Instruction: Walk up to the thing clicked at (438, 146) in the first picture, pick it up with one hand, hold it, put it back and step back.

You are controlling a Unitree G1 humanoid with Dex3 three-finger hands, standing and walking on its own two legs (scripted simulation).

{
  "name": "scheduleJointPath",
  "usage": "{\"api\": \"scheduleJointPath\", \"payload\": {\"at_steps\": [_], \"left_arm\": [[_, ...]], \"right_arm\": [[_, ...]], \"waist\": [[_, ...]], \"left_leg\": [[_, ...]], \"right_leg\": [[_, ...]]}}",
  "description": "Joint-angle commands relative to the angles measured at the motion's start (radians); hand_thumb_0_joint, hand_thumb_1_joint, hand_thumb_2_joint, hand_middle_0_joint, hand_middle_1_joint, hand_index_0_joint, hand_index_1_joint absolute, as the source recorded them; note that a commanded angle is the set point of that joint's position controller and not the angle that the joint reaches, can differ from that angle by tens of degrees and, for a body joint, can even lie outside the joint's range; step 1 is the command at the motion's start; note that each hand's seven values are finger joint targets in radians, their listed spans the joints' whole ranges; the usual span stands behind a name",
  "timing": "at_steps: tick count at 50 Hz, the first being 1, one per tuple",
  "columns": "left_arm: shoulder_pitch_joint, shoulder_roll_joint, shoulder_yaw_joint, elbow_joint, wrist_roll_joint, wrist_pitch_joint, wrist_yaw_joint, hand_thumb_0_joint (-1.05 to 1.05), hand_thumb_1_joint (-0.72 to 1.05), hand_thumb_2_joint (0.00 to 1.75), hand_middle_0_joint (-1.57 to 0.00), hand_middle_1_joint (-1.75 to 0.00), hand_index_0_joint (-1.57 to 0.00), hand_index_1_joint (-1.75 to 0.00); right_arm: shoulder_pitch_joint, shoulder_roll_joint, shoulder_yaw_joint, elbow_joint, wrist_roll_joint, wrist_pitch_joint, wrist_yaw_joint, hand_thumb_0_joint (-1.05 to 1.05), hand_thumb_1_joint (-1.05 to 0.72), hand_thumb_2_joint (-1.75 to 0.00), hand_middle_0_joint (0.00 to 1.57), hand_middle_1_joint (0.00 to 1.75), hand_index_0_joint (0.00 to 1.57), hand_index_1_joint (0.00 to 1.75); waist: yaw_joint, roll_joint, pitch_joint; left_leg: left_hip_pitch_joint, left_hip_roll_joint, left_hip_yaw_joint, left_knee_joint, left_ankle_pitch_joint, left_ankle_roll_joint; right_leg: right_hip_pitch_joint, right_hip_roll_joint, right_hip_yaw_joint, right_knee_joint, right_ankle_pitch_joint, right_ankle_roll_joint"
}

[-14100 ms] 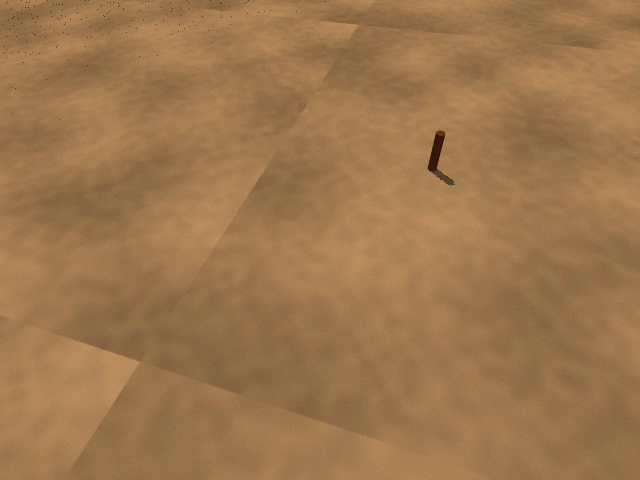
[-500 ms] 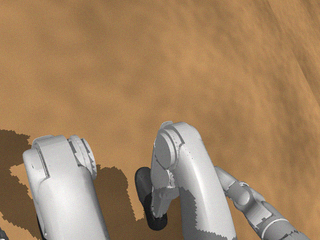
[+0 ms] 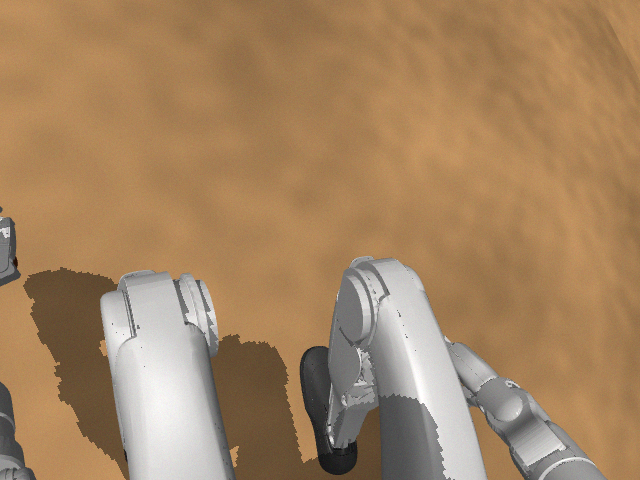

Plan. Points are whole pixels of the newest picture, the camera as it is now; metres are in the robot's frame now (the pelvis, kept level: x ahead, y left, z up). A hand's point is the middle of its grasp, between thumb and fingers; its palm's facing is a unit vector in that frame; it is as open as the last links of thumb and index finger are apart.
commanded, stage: settle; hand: left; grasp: from the side
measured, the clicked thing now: out of the picture +0.35 +0.35 -0.12
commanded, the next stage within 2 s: lift in 1.36 s
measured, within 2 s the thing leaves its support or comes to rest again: neither
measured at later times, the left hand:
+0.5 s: hand out of the picture +0.34 +0.33 -0.01, palm faces +0.43 -0.90 -0.05, open 5.5 cm
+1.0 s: hand out of the picture +0.35 +0.32 +0.04, palm faces +0.43 -0.90 -0.04, open 5.5 cm
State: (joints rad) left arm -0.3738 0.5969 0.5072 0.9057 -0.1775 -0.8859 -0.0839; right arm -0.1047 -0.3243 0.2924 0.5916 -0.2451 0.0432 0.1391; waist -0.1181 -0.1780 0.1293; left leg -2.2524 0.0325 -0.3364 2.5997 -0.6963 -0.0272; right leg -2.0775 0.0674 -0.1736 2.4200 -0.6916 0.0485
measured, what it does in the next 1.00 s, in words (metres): rises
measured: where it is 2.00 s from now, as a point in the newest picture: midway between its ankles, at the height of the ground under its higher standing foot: (253, 453)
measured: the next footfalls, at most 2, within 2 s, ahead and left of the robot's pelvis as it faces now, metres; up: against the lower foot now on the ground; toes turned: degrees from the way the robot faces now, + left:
none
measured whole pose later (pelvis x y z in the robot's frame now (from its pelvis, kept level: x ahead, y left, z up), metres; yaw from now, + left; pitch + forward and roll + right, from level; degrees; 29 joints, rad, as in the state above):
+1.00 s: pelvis +0.01 -0.02 +0.07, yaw +8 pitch +30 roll -5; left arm -0.40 0.38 0.52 0.72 -0.20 -0.58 -0.25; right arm 0.02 -0.28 0.02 0.67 -0.06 0.02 0.05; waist -0.05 -0.03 -0.10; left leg -2.17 0.05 -0.15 2.31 -0.68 -0.05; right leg -2.09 0.01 -0.05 2.27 -0.72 0.02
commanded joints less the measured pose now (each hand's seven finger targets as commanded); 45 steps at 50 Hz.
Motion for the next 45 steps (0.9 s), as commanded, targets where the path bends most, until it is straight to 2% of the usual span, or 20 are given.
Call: {"api": "scheduleJointPath", "payload": {"at_steps": [1, 4, 6, 7, 8, 10, 11, 12, 13, 14, 15, 16, 19, 23, 26, 30, 34, 36, 41, 45], "left_arm": [[-0.200, 0.132, -0.010, -0.285, -0.026, -0.041, -0.020, 0.00, 0.56, 1.33, -1.34, -1.40, -1.33, -1.42], [-0.197, 0.124, -0.005, -0.331, -0.031, -0.006, -0.022, 0.00, 0.53, 1.32, -1.33, -1.38, -1.32, -1.40], [-0.191, 0.131, 0.011, -0.363, -0.037, 0.018, -0.027, 0.00, 0.56, 1.31, -1.31, -1.36, -1.30, -1.38], [-0.172, 0.099, -0.010, -0.346, -0.039, 0.033, -0.036, 0.00, 0.55, 1.31, -1.32, -1.37, -1.31, -1.39], [-0.211, 0.100, -0.012, -0.374, -0.043, 0.038, -0.042, 0.00, 0.52, 1.31, -1.32, -1.38, -1.31, -1.39], [-0.198, 0.106, 0.010, -0.365, -0.051, 0.056, -0.048, 0.00, 0.53, 1.31, -1.34, -1.39, -1.33, -1.41], [-0.212, 0.080, -0.014, -0.374, -0.050, 0.063, -0.054, 0.00, 0.54, 1.31, -1.31, -1.37, -1.30, -1.38], [-0.217, 0.099, 0.012, -0.398, -0.053, 0.067, -0.056, 0.00, 0.57, 1.31, -1.30, -1.37, -1.30, -1.39], [-0.198, 0.098, 0.008, -0.390, -0.050, 0.078, -0.065, 0.00, 0.56, 1.32, -1.30, -1.38, -1.30, -1.39], [-0.197, 0.085, -0.004, -0.392, -0.049, 0.086, -0.074, 0.00, 0.56, 1.32, -1.31, -1.38, -1.31, -1.40], [-0.170, 0.096, 0.021, -0.380, -0.051, 0.095, -0.079, 0.00, 0.57, 1.32, -1.31, -1.38, -1.30, -1.39], [-0.171, 0.099, 0.016, -0.380, -0.052, 0.101, -0.091, 0.00, 0.55, 1.31, -1.31, -1.38, -1.31, -1.39], [-0.231, 0.062, 0.011, -0.439, -0.077, 0.113, -0.112, 0.00, 0.56, 1.33, -1.30, -1.37, -1.29, -1.39], [-0.192, 0.085, 0.048, -0.408, -0.080, 0.134, -0.130, 0.00, 0.54, 1.31, -1.30, -1.36, -1.29, -1.38], [-0.207, 0.081, 0.050, -0.457, -0.084, 0.149, -0.148, 0.00, 0.52, 1.31, -1.32, -1.38, -1.31, -1.40], [-0.213, 0.059, 0.063, -0.455, -0.088, 0.173, -0.154, 0.00, 0.50, 1.30, -1.32, -1.38, -1.32, -1.39], [-0.199, 0.072, 0.076, -0.445, -0.071, 0.192, -0.160, 0.00, 0.52, 1.31, -1.32, -1.37, -1.32, -1.39], [-0.206, 0.047, 0.065, -0.442, -0.073, 0.201, -0.164, 0.00, 0.52, 1.31, -1.32, -1.37, -1.32, -1.39], [-0.227, 0.056, 0.088, -0.432, -0.077, 0.207, -0.163, 0.00, 0.51, 1.31, -1.33, -1.37, -1.32, -1.39], [-0.238, 0.043, 0.067, -0.422, -0.055, 0.216, -0.167, 0.00, 0.52, 1.33, -1.34, -1.39, -1.33, -1.40]], "right_arm": [[0.061, -0.297, -0.165, -0.034, 0.033, -0.008, -0.023, 0.00, -0.88, -0.90, 0.20, 0.30, 0.20, 0.30], [0.062, -0.282, -0.190, -0.036, 0.057, -0.008, -0.027, 0.00, -0.88, -0.89, 0.20, 0.30, 0.20, 0.30], [0.081, -0.267, -0.204, -0.032, 0.072, -0.005, -0.032, 0.00, -0.87, -0.89, 0.20, 0.30, 0.20, 0.30], [0.085, -0.258, -0.211, -0.036, 0.080, -0.005, -0.036, 0.00, -0.87, -0.89, 0.20, 0.30, 0.20, 0.30], [0.083, -0.258, -0.220, -0.032, 0.087, -0.006, -0.037, 0.00, -0.87, -0.89, 0.20, 0.30, 0.20, 0.30], [0.096, -0.252, -0.235, -0.024, 0.101, -0.007, -0.044, 0.00, -0.87, -0.89, 0.20, 0.30, 0.20, 0.30], [0.105, -0.244, -0.238, -0.022, 0.103, -0.007, -0.044, 0.00, -0.87, -0.89, 0.20, 0.30, 0.20, 0.30], [0.112, -0.244, -0.246, -0.024, 0.108, -0.007, -0.046, 0.00, -0.87, -0.89, 0.20, 0.30, 0.20, 0.30], [0.111, -0.234, -0.252, -0.021, 0.117, -0.006, -0.050, 0.00, -0.87, -0.89, 0.20, 0.30, 0.20, 0.30], [0.117, -0.233, -0.257, -0.022, 0.118, -0.006, -0.050, 0.00, -0.87, -0.89, 0.20, 0.30, 0.20, 0.30], [0.129, -0.229, -0.264, -0.014, 0.125, -0.005, -0.052, 0.00, -0.87, -0.89, 0.20, 0.30, 0.20, 0.30], [0.123, -0.224, -0.269, -0.011, 0.132, -0.005, -0.057, 0.00, -0.87, -0.89, 0.20, 0.30, 0.20, 0.30], [0.139, -0.216, -0.286, -0.010, 0.141, -0.013, -0.064, 0.00, -0.87, -0.89, 0.20, 0.30, 0.20, 0.30], [0.152, -0.198, -0.293, -0.007, 0.155, -0.020, -0.071, 0.00, -0.87, -0.89, 0.20, 0.30, 0.20, 0.30], [0.170, -0.196, -0.309, 0.003, 0.164, -0.022, -0.078, 0.00, -0.88, -0.89, 0.20, 0.30, 0.20, 0.30], [0.178, -0.184, -0.323, 0.007, 0.171, -0.031, -0.086, 0.00, -0.88, -0.89, 0.20, 0.30, 0.20, 0.30], [0.191, -0.177, -0.334, 0.012, 0.174, -0.034, -0.093, 0.00, -0.87, -0.89, 0.20, 0.30, 0.20, 0.30], [0.192, -0.172, -0.337, 0.004, 0.177, -0.036, -0.095, 0.00, -0.87, -0.89, 0.20, 0.30, 0.20, 0.30], [0.190, -0.164, -0.340, 0.004, 0.182, -0.046, -0.100, 0.00, -0.88, -0.89, 0.20, 0.30, 0.20, 0.30], [0.207, -0.163, -0.351, 0.014, 0.178, -0.052, -0.105, 0.00, -0.88, -0.89, 0.20, 0.30, 0.20, 0.30]], "waist": [[-0.018, 0.509, -0.631], [0.010, 0.502, -0.640], [0.035, 0.495, -0.692], [0.027, 0.463, -0.690], [0.021, 0.469, -0.675], [0.038, 0.459, -0.676], [0.023, 0.443, -0.690], [0.041, 0.437, -0.710], [0.051, 0.429, -0.717], [0.044, 0.433, -0.723], [0.056, 0.411, -0.736], [0.064, 0.413, -0.732], [0.054, 0.405, -0.783], [0.072, 0.341, -0.804], [0.086, 0.372, -0.864], [0.090, 0.345, -0.858], [0.105, 0.334, -0.870], [0.093, 0.322, -0.867], [0.103, 0.288, -0.846], [0.096, 0.315, -0.862]], "left_leg": [[0.465, 0.029, 0.135, -0.372, 0.079, 0.007], [0.456, 0.024, 0.146, -0.414, 0.018, 0.011], [0.461, 0.020, 0.166, -0.414, 0.047, 0.015], [0.446, 0.017, 0.174, -0.411, 0.052, 0.020], [0.431, 0.015, 0.179, -0.418, 0.030, 0.021], [0.426, 0.012, 0.190, -0.428, 0.013, 0.025], [0.425, 0.012, 0.190, -0.428, 0.011, 0.026], [0.431, 0.010, 0.195, -0.433, 0.028, 0.027], [0.434, 0.010, 0.201, -0.440, 0.030, 0.028], [0.430, 0.007, 0.206, -0.442, 0.034, 0.028], [0.436, 0.007, 0.211, -0.445, 0.046, 0.029], [0.440, 0.008, 0.217, -0.449, 0.047, 0.030], [0.460, 0.005, 0.229, -0.450, 0.066, 0.032], [0.428, 0.004, 0.244, -0.454, 0.084, 0.040], [0.493, 0.006, 0.253, -0.472, 0.130, 0.034], [0.490, 0.008, 0.264, -0.478, 0.164, 0.037], [0.500, 0.009, 0.274, -0.496, 0.161, 0.039], [0.499, 0.009, 0.273, -0.509, 0.153, 0.041], [0.477, 0.009, 0.279, -0.528, 0.126, 0.045], [0.529, 0.010, 0.285, -0.540, 0.143, 0.041]], "right_leg": [[0.160, 0.026, -0.079, -0.186, 0.187, -0.080], [0.132, 0.021, -0.070, -0.201, 0.127, -0.084], [0.166, 0.020, -0.053, -0.214, 0.144, -0.086], [0.163, 0.020, -0.047, -0.225, 0.148, -0.085], [0.145, 0.016, -0.043, -0.229, 0.131, -0.086], [0.138, 0.014, -0.035, -0.240, 0.115, -0.088], [0.152, 0.014, -0.034, -0.248, 0.110, -0.086], [0.162, 0.012, -0.029, -0.250, 0.119, -0.087], [0.156, 0.012, -0.022, -0.260, 0.115, -0.088], [0.169, 0.009, -0.017, -0.262, 0.117, -0.087], [0.172, 0.008, -0.013, -0.265, 0.120, -0.087], [0.156, 0.007, -0.005, -0.269, 0.117, -0.089], [0.189, 0.001, 0.008, -0.291, 0.134, -0.086], [0.244, -0.005, 0.025, -0.320, 0.134, -0.079], [0.258, -0.010, 0.035, -0.317, 0.166, -0.083], [0.267, -0.014, 0.049, -0.337, 0.192, -0.081], [0.290, -0.017, 0.059, -0.359, 0.181, -0.081], [0.293, -0.018, 0.058, -0.371, 0.174, -0.081], [0.303, -0.021, 0.067, -0.398, 0.137, -0.078], [0.296, -0.022, 0.072, -0.406, 0.155, -0.083]]}}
